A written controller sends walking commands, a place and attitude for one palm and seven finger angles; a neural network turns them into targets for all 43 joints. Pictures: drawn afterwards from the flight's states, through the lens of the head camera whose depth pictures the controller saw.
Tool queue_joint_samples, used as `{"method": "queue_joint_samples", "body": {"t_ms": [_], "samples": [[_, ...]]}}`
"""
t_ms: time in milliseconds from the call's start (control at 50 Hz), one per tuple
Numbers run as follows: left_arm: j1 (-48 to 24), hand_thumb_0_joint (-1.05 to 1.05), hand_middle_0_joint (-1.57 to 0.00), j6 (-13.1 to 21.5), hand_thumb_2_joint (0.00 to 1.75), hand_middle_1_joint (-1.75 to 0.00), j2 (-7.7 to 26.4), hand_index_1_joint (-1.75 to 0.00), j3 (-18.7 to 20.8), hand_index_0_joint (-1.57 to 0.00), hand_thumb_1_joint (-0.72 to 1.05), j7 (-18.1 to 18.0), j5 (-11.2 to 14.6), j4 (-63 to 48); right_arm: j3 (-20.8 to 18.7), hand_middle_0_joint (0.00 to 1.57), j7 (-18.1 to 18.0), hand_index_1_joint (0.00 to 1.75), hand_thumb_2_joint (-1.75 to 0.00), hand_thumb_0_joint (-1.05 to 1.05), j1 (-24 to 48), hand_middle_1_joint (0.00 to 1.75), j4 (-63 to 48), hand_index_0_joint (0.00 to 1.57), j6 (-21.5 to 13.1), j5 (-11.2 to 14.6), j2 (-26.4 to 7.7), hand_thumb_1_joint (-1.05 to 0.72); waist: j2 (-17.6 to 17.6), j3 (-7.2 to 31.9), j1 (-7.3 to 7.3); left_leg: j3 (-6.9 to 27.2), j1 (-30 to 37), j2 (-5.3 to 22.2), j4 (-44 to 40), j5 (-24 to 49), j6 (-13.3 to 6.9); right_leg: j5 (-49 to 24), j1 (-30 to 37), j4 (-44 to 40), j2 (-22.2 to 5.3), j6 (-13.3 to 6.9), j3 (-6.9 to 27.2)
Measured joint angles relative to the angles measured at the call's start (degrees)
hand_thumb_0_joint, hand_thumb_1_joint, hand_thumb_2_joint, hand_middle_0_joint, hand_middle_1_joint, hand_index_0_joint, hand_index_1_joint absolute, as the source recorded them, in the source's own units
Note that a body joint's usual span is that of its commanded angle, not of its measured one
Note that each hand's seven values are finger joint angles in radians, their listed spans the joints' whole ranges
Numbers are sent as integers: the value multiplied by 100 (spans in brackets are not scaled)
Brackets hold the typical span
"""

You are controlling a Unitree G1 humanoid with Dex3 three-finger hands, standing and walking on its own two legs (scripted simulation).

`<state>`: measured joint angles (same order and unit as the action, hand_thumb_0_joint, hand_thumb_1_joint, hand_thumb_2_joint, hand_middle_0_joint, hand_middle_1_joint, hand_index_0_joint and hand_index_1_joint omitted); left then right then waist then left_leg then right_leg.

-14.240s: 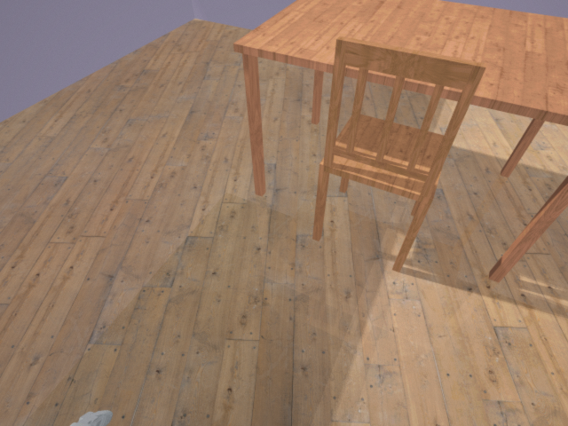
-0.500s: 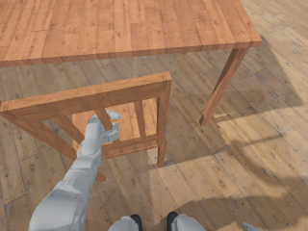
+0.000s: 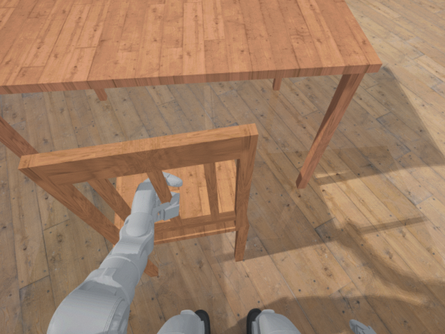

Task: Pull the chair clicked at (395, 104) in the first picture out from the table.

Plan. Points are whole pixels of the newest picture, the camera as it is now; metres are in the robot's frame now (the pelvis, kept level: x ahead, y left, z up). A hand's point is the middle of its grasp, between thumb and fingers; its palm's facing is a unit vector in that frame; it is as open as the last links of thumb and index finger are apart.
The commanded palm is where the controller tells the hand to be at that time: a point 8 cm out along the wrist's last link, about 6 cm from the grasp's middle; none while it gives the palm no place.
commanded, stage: step backward, pulling the chair out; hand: left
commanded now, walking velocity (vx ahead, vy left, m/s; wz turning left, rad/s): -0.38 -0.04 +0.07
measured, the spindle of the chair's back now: (167, 200) +0.39 +0.13 -0.09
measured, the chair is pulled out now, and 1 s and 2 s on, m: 0.22 0.25 0.28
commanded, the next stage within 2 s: none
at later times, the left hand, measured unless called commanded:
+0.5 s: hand (172, 207) +0.36 +0.11 -0.06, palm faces -0.04 -0.99 -0.16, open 5.4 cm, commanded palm +0.36 +0.16 -0.05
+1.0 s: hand (169, 222) +0.33 +0.11 -0.06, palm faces -0.03 -0.98 -0.19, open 5.5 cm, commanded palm +0.33 +0.16 -0.05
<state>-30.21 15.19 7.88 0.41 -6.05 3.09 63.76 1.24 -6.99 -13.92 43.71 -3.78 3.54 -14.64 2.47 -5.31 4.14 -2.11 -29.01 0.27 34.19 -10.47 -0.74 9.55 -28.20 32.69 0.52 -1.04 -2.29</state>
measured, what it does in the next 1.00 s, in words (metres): steps on the spot: left foot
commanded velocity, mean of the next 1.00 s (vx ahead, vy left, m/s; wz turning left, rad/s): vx -0.38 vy -0.02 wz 0.05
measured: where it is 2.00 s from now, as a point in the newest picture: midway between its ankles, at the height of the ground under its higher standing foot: outside the picture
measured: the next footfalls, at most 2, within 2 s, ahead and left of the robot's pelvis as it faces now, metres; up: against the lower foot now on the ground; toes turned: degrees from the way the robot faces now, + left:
left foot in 0.50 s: +0.00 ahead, +0.13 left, +0.00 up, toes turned +2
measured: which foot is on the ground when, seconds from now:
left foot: down 0.00-0.30, up 0.32-0.48, down 0.50-1.00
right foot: down 0.00-1.00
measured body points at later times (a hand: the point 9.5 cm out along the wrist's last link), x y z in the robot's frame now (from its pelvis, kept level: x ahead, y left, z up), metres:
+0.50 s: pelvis -0.02 +0.01 +0.00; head +0.08 +0.00 +0.44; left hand +0.36 +0.16 -0.04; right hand +0.07 -0.27 -0.13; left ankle -0.02 +0.14 -0.73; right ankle +0.08 -0.11 -0.72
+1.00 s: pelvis -0.05 +0.00 +0.00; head +0.04 -0.01 +0.44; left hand +0.32 +0.16 -0.04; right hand +0.02 -0.26 -0.14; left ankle -0.03 +0.14 -0.72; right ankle +0.08 -0.11 -0.72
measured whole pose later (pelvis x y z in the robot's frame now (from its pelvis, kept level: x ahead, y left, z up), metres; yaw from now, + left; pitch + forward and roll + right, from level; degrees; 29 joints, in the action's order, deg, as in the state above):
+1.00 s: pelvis -0.05 +0.00 +0.00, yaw +1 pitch +5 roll +1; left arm -32.4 13.4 8.6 1.3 -5.6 2.0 62.4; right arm 0.5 -6.9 -13.9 43.3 -2.1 2.9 -14.2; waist 0.7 -6.9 4.7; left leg -0.2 -25.2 0.2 36.0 -16.1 1.1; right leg 4.1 -31.7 30.6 -2.0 -0.6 -1.7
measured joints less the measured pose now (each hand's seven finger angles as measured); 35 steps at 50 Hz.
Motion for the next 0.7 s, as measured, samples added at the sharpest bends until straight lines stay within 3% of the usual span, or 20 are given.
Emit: {"method": "queue_joint_samples", "body": {"t_ms": [140,300,420,460,520,600,700], "samples": [[5,4,-30,-12,78,-115,11,-145,-178,-50,66,62,-112,-33,-19,20,-55,30,-90,1,-102,30,96,20,-6,-75,15,-91,-201,63,-83,-140,39,-126,23,-11,-164,324,-141,380,-122,98,145],[-200,5,-31,-219,81,-116,108,-145,9,-50,65,70,-5,-2,-1,20,-25,30,-90,1,151,30,49,20,4,-85,173,-91,-121,-117,-67,-14,-81,-12,425,-165,-22,263,-161,592,-15,-55,25],[-289,6,-29,-262,81,-115,15,-145,84,-50,66,-7,-20,-17,-41,20,32,30,-90,1,221,30,70,21,-62,-74,15,-91,-148,-214,64,404,-31,-247,1291,-1543,228,48,-45,220,-168,-72,-73],[-335,6,-28,-338,80,-116,-36,-145,16,-50,67,3,-54,-80,-35,20,25,30,-90,1,200,30,90,20,-62,-77,-86,-91,-179,-202,103,462,276,-205,905,-1446,241,-25,-56,110,-270,-13,-117],[-468,6,-26,-443,78,-118,-94,-145,-167,-50,67,34,-86,-182,-83,20,-29,30,-90,1,195,30,110,20,-18,-84,-215,-91,-191,-213,103,460,631,-110,74,-486,168,-75,-162,92,-389,101,-177],[-516,6,-26,-480,77,-119,-13,-145,-273,-50,67,100,-97,-328,-157,20,-38,30,-90,1,225,30,-57,20,118,-150,-115,-91,-371,-321,-49,237,634,-178,21,-621,104,-238,-235,7,-430,158,43],[-462,6,-27,-449,79,-119,95,-145,-112,-50,66,140,-109,-344,-140,20,10,30,-90,1,279,30,-215,20,258,-164,133,-91,-312,-352,-5,184,551,-82,238,-712,152,-261,-287,83,-329,111,84]]}}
